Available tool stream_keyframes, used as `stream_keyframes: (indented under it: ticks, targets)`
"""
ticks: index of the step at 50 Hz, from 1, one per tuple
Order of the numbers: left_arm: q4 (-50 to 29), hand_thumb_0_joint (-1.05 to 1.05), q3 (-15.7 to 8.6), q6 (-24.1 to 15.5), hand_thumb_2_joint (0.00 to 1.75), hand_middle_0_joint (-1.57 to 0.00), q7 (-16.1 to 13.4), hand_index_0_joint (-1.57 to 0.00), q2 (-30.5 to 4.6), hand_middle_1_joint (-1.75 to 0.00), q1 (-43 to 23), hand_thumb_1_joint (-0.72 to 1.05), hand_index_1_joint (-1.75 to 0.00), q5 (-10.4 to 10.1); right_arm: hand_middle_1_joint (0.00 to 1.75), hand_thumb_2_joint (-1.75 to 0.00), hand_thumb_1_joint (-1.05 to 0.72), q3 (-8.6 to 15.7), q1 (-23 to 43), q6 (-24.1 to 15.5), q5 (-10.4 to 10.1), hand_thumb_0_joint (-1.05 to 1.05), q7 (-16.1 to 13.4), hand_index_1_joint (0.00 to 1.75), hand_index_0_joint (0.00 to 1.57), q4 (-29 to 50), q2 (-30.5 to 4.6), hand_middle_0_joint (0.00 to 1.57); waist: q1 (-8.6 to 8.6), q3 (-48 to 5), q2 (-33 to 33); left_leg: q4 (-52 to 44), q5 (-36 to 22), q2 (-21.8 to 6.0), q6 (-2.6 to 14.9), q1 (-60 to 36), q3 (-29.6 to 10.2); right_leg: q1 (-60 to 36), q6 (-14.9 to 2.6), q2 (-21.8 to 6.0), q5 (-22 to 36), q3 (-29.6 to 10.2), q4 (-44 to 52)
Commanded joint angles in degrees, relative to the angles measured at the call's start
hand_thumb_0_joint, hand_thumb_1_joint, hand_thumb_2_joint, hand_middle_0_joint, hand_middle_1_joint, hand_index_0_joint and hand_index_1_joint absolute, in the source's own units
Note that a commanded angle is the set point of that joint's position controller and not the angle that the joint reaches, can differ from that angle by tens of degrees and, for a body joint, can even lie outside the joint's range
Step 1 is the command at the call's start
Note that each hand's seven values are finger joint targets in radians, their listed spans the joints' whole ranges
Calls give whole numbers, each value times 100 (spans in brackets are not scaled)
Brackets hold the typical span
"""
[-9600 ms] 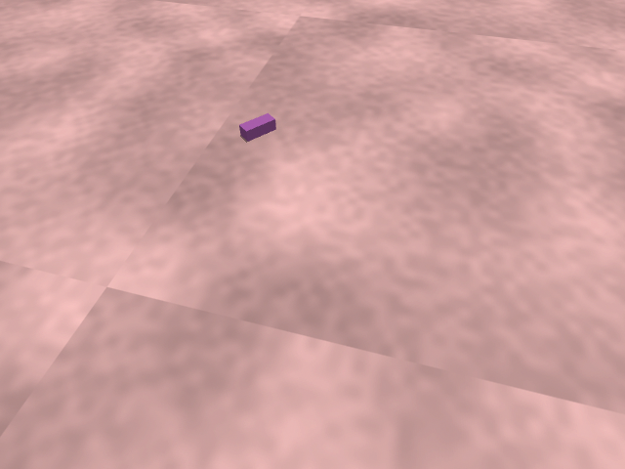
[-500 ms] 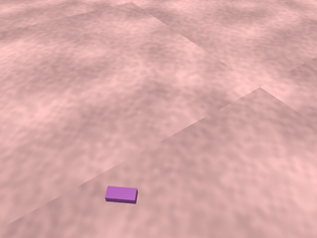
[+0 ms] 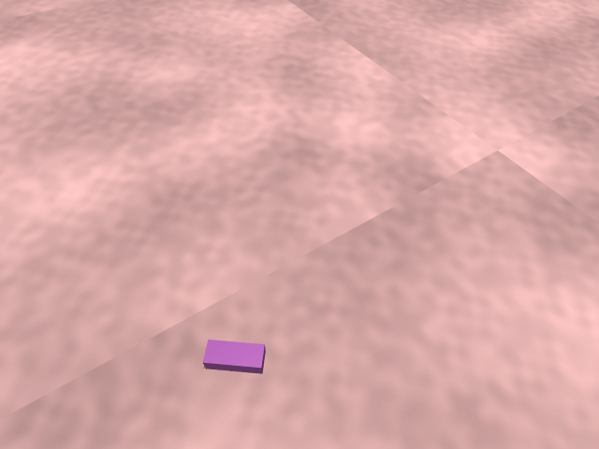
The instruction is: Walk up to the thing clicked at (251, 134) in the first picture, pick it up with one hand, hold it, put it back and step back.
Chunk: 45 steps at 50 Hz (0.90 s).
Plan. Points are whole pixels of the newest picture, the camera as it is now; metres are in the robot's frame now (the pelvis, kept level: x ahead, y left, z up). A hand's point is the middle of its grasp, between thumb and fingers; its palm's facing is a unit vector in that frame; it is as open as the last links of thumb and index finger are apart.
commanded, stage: walk up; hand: left
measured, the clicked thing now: (235, 356) +0.46 +0.21 -0.74
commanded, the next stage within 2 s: none
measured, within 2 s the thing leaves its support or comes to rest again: neither
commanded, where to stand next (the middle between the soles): +0.07 -0.02 m, yaw -1 degrees
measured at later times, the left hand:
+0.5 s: hand (146, 430) +0.16 +0.24 -0.15, palm faces -0.04 -0.95 -0.32, open 7.3 cm
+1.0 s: hand out of the picture +0.11 +0.23 -0.15, palm faces -0.03 -0.94 -0.34, open 7.4 cm
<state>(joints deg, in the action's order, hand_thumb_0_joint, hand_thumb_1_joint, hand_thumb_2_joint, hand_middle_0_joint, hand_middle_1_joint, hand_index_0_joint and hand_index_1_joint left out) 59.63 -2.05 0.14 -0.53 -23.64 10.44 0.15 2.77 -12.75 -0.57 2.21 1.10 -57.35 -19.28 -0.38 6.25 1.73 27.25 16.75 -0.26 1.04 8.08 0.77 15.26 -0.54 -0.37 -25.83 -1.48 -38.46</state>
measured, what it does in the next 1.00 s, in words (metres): steps on the spot: right foot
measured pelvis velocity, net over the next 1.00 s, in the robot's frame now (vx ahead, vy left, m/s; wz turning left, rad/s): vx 0.03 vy -0.01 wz -0.04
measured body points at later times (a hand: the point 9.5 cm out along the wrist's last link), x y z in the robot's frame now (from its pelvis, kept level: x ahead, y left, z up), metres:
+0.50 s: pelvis +0.04 +0.00 +0.01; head +0.06 +0.00 +0.45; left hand +0.16 +0.29 -0.12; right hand +0.13 -0.31 -0.11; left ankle -0.02 +0.11 -0.74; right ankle +0.03 -0.12 -0.74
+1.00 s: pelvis +0.03 -0.01 +0.01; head +0.04 -0.02 +0.46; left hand +0.11 +0.28 -0.13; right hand +0.09 -0.32 -0.13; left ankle -0.02 +0.11 -0.74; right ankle +0.03 -0.12 -0.74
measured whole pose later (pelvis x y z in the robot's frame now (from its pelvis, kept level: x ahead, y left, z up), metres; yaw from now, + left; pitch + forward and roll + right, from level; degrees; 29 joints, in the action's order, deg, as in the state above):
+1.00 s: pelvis +0.03 -0.01 +0.01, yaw -2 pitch -3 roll +0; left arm 63.7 -1.2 0.0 0.2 -19.3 6.4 0.6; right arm 1.4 -7.6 -0.7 1.0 0.0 -61.9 -19.5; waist -0.3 3.9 -0.3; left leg 18.0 14.9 -1.5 -0.7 0.3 2.8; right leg 6.9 -0.9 1.3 -11.3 -1.2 -21.0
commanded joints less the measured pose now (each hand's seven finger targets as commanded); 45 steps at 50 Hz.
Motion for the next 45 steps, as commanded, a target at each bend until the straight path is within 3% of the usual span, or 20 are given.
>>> stream_keyframes:
  ticks: [1, 2, 3, 4, 5, 6, 7, 8, 9, 11, 13, 20, 26, 35, 45]
  targets:
    - [-212, 0, -153, -153, 90, -20, -51, -20, -712, -30, -56, 90, -30, 37, 30, -90, -90, 273, 371, -105, -182, 0, -175, 30, 20, 497, -1542, 20, -25, -676, -999, -128, -3526, -1171, 545, -386, -761, -545, -112, -39, 1236, 181, 1362]
    - [-174, 0, -167, -168, 90, -20, -65, -20, -790, -30, 14, 90, -30, 50, 30, -90, -90, 247, 431, -72, -254, 0, -188, 30, 20, 488, -1468, 20, -84, -762, -694, 31, -3341, -988, 349, -227, -584, -974, -172, -160, 2331, 23, 1757]
    - [-147, 0, -222, -185, 90, -20, -78, -20, -1018, -30, 29, 90, -30, 76, 30, -90, -90, 208, 398, -65, -305, 0, -200, 30, 20, 516, -1339, 20, -48, -942, -324, 202, -2734, -735, 134, 53, -470, -1484, -326, -562, 3700, -423, 1642]
    - [-241, 0, -213, -211, 90, -20, -76, -20, -1158, -30, -118, 90, -30, 62, 30, -90, -90, 167, 329, -51, -338, 0, -210, 30, 20, 522, -1212, 20, 17, -1054, -50, 140, -1742, -487, -4, 273, -363, -1535, -560, -998, 3821, -941, 1625]
    - [-305, 0, -222, -196, 90, -20, -29, -20, -1328, -30, -342, 90, -30, 32, 30, -90, -90, 167, 187, -40, -281, 0, -216, 30, 20, 431, -1152, 20, 56, -1052, 312, 165, -295, -184, -43, -8, -202, -1024, -912, -1325, 3234, -1226, 1624]
    - [-348, 0, -193, -168, 90, -20, -3, -20, -1267, -30, -572, 90, -30, 34, 30, -90, -90, 160, 86, -48, -195, 0, -231, 30, 20, 286, -1147, 20, 141, -805, 438, -197, 50, -259, -27, -252, -269, -629, -900, -1371, 2857, -1284, 1659]
    - [-357, 0, -126, -142, 90, -20, 21, -20, -1077, -30, -703, 90, -30, 9, 30, -90, -90, 182, 109, -91, -152, 0, -223, 30, 20, 208, -1277, 20, 188, -693, 249, -709, -456, -455, 39, -487, -432, -432, -631, -1094, 2850, -995, 1531]
    - [-343, 0, -106, -121, 90, -20, 19, -20, -926, -30, -730, 90, -30, -8, 30, -90, -90, 220, 311, -139, -140, 0, -214, 30, 20, 177, -1465, 20, 94, -590, 76, -879, -1106, -679, 139, -391, -624, -486, -359, -670, 2801, -560, 1350]
    - [-273, 0, -87, -109, 90, -20, 28, -20, -863, -30, -665, 90, -30, 5, 30, -90, -90, 201, 426, -167, -152, 0, -204, 30, 20, 160, -1504, 20, 29, -513, 45, -864, -1530, -825, 238, -318, -693, -535, -224, -516, 2746, -419, 1384]
    - [-194, 0, -97, -142, 90, -20, 30, -20, -840, -30, -640, 90, -30, 23, 30, -90, -90, 161, 447, -216, -183, 0, -205, 30, 20, 107, -1464, 20, 30, -719, 66, -722, -2471, -831, 235, -575, -522, -824, -216, -529, 3275, -430, 1515]
    - [-166, 0, -123, -164, 90, -20, 21, -20, -845, -30, -675, 90, -30, 2, 30, -90, -90, 159, 455, -211, -196, 0, -221, 30, 20, 92, -1426, 20, 58, -892, -126, -713, -3002, -750, 106, -627, -367, -1148, -267, -583, 3864, -398, 1474]
    - [-103, 0, -94, -124, 90, -20, 11, -20, -757, -30, -842, 90, -30, 8, 30, -90, -90, 151, 692, -174, -165, 0, -220, 30, 20, 48, -1340, 20, 49, -908, -292, -976, -2527, -729, 42, -686, -255, -1186, -232, -568, 3538, -362, 1638]
    - [-82, 0, -114, -147, 90, -20, 8, -20, -786, -30, -874, 90, -30, 33, 30, -90, -90, 147, 768, -173, -171, 0, -213, 30, 20, 45, -1341, 20, 64, -1049, -271, -968, -2672, -752, 27, -810, -173, -1285, -234, -600, 3879, -352, 1653]
    - [-46, 0, -143, -158, 90, -20, 6, -20, -815, -30, -824, 90, -30, 51, 30, -90, -90, 111, 807, -143, -157, 0, -206, 30, 20, 16, -1327, 20, 60, -896, -181, -1043, -1880, -691, 34, -634, -117, -1241, -237, -586, 3460, -442, 1806]
    - [20, 0, -144, -161, 90, -20, 23, -20, -796, -30, -710, 90, -30, 37, 30, -90, -90, 95, 738, -144, -144, 0, -192, 30, 20, -63, -1305, 20, 30, -743, -170, -1148, -1422, -699, 55, -719, -134, -966, -216, -541, 3073, -527, 1957]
